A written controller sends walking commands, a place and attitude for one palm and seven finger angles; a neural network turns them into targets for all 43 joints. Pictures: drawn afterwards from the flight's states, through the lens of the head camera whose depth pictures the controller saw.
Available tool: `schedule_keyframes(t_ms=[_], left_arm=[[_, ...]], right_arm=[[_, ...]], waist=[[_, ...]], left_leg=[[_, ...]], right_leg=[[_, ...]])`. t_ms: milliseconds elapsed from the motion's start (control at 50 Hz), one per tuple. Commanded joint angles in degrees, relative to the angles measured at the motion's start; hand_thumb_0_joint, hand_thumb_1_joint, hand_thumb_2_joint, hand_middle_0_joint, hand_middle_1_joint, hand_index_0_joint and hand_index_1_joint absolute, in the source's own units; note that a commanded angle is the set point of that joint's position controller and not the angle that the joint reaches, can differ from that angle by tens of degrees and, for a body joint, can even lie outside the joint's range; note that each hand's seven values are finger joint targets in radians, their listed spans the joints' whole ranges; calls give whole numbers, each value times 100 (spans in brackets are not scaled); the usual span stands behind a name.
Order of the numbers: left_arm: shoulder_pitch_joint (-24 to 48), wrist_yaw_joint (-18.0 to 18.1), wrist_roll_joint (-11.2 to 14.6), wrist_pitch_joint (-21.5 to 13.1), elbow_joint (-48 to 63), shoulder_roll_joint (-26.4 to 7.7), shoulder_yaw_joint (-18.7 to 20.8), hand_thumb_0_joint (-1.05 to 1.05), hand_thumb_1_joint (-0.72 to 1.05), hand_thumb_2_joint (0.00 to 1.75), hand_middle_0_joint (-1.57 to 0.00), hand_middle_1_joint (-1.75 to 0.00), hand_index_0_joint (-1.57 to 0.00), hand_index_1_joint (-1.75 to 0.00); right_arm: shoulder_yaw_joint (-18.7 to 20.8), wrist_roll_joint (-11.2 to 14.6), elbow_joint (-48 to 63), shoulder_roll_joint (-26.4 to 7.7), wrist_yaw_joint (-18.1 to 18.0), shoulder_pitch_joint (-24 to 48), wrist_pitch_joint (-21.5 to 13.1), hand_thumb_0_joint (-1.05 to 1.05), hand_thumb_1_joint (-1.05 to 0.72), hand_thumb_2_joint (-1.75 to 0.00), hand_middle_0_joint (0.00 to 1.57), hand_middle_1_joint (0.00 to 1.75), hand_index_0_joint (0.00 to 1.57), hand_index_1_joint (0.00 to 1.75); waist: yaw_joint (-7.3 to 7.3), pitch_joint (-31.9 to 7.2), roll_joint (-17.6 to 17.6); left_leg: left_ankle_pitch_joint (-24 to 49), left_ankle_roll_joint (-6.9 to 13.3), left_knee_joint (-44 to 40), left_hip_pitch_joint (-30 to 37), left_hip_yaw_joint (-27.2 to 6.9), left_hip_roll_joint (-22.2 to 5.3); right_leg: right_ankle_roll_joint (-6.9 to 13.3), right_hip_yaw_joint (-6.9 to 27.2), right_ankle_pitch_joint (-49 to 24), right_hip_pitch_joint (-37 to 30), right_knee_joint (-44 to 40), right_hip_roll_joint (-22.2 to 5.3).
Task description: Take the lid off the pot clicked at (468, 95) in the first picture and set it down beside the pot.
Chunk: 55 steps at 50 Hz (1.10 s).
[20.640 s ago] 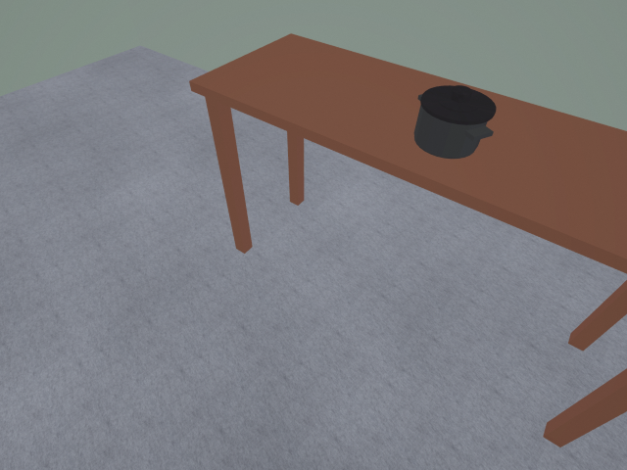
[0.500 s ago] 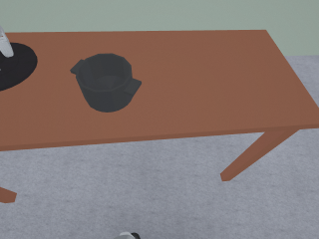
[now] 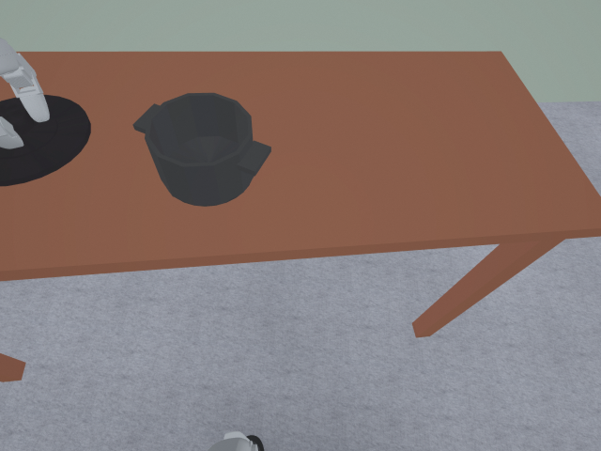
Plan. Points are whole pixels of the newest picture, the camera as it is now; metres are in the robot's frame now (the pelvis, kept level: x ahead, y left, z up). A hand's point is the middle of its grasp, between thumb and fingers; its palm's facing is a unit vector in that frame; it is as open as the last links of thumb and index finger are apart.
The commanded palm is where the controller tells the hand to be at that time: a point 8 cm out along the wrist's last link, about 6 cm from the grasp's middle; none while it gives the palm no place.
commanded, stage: lower the lid onto the table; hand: left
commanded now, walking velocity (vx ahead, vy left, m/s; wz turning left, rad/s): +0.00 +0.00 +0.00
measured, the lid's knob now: (9, 121) +0.50 +0.33 +0.13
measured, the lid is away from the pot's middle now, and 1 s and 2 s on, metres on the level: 0.22 0.22 0.24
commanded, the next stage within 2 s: open the fingers wide in 1.40 s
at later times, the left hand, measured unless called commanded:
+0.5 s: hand (4, 138) +0.47 +0.32 +0.13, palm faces -0.47 -0.18 -0.86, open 7.0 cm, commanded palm +0.56 +0.32 +0.20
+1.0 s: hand (17, 158) +0.47 +0.32 +0.10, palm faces -0.50 -0.15 -0.85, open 7.0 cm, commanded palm +0.56 +0.33 +0.17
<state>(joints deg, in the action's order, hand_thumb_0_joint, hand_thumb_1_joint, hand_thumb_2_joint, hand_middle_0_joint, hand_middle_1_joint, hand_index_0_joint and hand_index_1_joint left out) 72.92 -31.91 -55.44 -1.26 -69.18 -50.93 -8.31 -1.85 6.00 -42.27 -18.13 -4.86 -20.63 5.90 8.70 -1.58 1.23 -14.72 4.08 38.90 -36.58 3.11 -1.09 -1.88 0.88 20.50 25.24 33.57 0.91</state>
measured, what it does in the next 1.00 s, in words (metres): stands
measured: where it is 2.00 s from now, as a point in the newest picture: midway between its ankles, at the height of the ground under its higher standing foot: outside the picture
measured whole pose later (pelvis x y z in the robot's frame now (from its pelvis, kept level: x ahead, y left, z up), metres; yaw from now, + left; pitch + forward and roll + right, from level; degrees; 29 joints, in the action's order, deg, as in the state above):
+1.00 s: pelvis -0.01 +0.00 -0.01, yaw -1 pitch +16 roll -4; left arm 68.5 -27.8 -57.0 -4.9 -71.5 -50.7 -6.0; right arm -1.8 5.5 -42.4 -17.7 -6.0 -21.7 6.1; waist 9.3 -4.1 1.6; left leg -16.1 4.3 44.3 -44.4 2.8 -2.2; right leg -2.1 0.9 21.7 32.8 38.5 2.0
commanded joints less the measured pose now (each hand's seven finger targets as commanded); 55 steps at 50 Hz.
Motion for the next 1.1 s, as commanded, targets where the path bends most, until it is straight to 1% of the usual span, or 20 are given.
schedule_keyframes(t_ms=[0, 80, 160, 220, 260, 340, 360, 420, 440, 520, 660, 740, 760, 840, 860, 940, 960, 1020, 1060, 1080], left_arm=[[3206, 375, -37, -41, 1189, -1601, 365, 0, 81, 75, -85, -109, -86, -109], [3293, 449, -127, -97, 1297, -1934, 605, 0, 81, 75, -85, -109, -86, -109], [3139, 451, -124, -101, 1092, -1873, 573, 0, 81, 75, -85, -109, -86, -109], [3147, 466, -126, -69, 1020, -1628, 416, 0, 81, 75, -85, -109, -86, -109], [3264, 520, -168, -103, 1234, -1760, 545, 0, 81, 75, -85, -109, -86, -109], [3259, 494, -51, -166, 1435, -1329, 341, 0, 81, 75, -85, -109, -86, -109], [3232, 528, -104, -135, 1255, -1617, 560, 0, 81, 75, -85, -109, -86, -109], [2914, 504, -33, -127, 802, -1537, 439, 0, 81, 75, -85, -109, -86, -109], [2888, 480, 24, -175, 953, -1310, 294, 0, 81, 75, -85, -109, -86, -109], [3114, 631, -174, -200, 1138, -1556, 425, 0, 81, 75, -85, -109, -86, -109], [3020, 674, -108, -337, 1300, -1920, 700, 0, 81, 75, -85, -109, -86, -109], [2793, 656, -30, -399, 1240, -1588, 490, 0, 81, 75, -85, -109, -86, -109], [2875, 712, -127, -360, 1217, -1786, 624, 0, 81, 75, -85, -109, -86, -109], [2657, 695, -51, -427, 1172, -1642, 600, 0, 81, 75, -85, -109, -86, -109], [2779, 737, -127, -390, 1150, -1877, 720, 0, 81, 75, -85, -109, -86, -109], [2732, 713, -47, -451, 1263, -1600, 588, 0, 81, 75, -85, -109, -86, -109], [2737, 765, -145, -424, 1172, -1851, 740, 0, 81, 75, -85, -109, -86, -109], [2555, 755, -118, -438, 932, -1746, 648, 0, 81, 75, -85, -109, -86, -109], [2806, 808, -165, -477, 1270, -1976, 802, 0, 81, 75, -85, -109, -86, -109], [2823, 829, -200, -480, 1220, -1776, 663, 0, 81, 75, -85, -109, -86, -109]], right_arm=[[420, -10, 233, -1205, -97, -776, -57, 0, -90, -90, 20, 30, 20, 30], [422, -57, 235, -1206, -101, -867, -54, 0, -90, -90, 20, 30, 20, 30], [416, -40, 237, -1209, -88, -839, -14, 0, -90, -90, 20, 30, 20, 30], [442, -42, 211, -1215, -66, -874, 5, 0, -90, -90, 20, 30, 20, 30], [451, -77, 218, -1217, -73, -885, 15, 0, -90, -90, 20, 30, 20, 30], [464, -81, 193, -1156, -112, -889, -45, 0, -90, -90, 20, 30, 20, 30], [499, -105, 169, -1209, -103, -941, -6, 0, -90, -90, 20, 30, 20, 30], [450, -44, 183, -1210, -103, -902, -7, 0, -90, -90, 20, 30, 20, 30], [399, -26, 195, -1187, -125, -791, -34, 0, -90, -90, 20, 30, 20, 30], [429, -79, 182, -1201, -142, -880, -24, 0, -90, -90, 20, 30, 20, 30], [420, -65, 208, -1231, -235, -867, -68, 0, -90, -90, 20, 30, 20, 30], [365, -29, 203, -1181, -250, -791, -111, 0, -90, -90, 20, 30, 20, 30], [416, -62, 178, -1230, -236, -881, -65, 0, -90, -90, 20, 30, 20, 30], [380, -53, 212, -1174, -251, -849, -86, 0, -90, -90, 20, 30, 20, 30], [421, -75, 194, -1232, -236, -919, -32, 0, -90, -90, 20, 30, 20, 30], [398, -67, 196, -1187, -239, -873, -45, 0, -90, -90, 20, 30, 20, 30], [445, -93, 179, -1216, -229, -973, -6, 0, -90, -90, 20, 30, 20, 30], [412, -60, 201, -1201, -224, -957, -5, 0, -90, -90, 20, 30, 20, 30], [434, -97, 186, -1224, -240, -969, 28, 0, -90, -90, 20, 30, 20, 30], [433, -101, 182, -1191, -236, -1003, 25, 0, -90, -90, 20, 30, 20, 30]], waist=[[94, -2621, 989], [55, -2917, 1092], [62, -2790, 1020], [92, -2604, 1091], [48, -2914, 1323], [56, -3188, 1383], [91, -3142, 1179], [159, -2598, 836], [97, -2618, 909], [93, -2705, 1352], [89, -2997, 1156], [59, -2784, 1216], [78, -2856, 1274], [67, -2879, 1055], [96, -2940, 1201], [71, -2962, 1250], [114, -3067, 1233], [164, -2788, 1073], [110, -3112, 1322], [138, -3111, 1592]], left_leg=[[1640, 40, -166, 3356, -436, 79], [2041, 35, -33, 3501, -457, 71], [2049, 13, 21, 3312, -432, 59], [1708, -9, -44, 3248, -487, 18], [2147, -31, 55, 3559, -529, -9], [2678, -55, 99, 3941, -581, -49], [2308, -31, 134, 3750, -589, -56], [1338, 28, 37, 2997, -474, 43], [1548, 14, -1, 3082, -454, 7], [1261, -46, -9, 3215, -588, -35], [1199, -15, 69, 3111, -517, -46], [1409, -22, 61, 3069, -502, -60], [1386, -48, 99, 3134, -560, -76], [1704, -9, 191, 3091, -497, -58], [1552, -32, 208, 3071, -541, -69], [1909, -25, 260, 3194, -532, -82], [1786, -35, 309, 3195, -562, -86], [1403, -10, 298, 2825, -524, -40], [1809, -41, 356, 3087, -569, -88], [1970, -72, 376, 3235, -612, -93]], right_leg=[[307, -424, -1601, 1000, -353, 493], [311, -412, -1757, 965, -267, 518], [290, -395, -1709, 1057, -271, 516], [315, -435, -1439, 1287, -297, 513], [321, -413, -1502, 1358, -246, 534], [323, -468, -1588, 1515, -160, 565], [283, -416, -1463, 1500, -236, 544], [295, -406, -1294, 1391, -267, 500], [321, -435, -1322, 1422, -202, 505], [355, -413, -1036, 1646, -217, 508], [302, -345, -1151, 1459, -128, 477], [335, -398, -1186, 1582, -48, 500], [326, -368, -1133, 1668, -77, 492], [317, -400, -1299, 1614, 3, 514], [308, -351, -1217, 1673, -18, 498], [323, -403, -1281, 1779, 64, 518], [300, -369, -1230, 1794, 33, 514], [308, -370, -1187, 1784, 46, 507], [310, -354, -1245, 1811, 112, 516], [334, -388, -1229, 1978, 115, 519]])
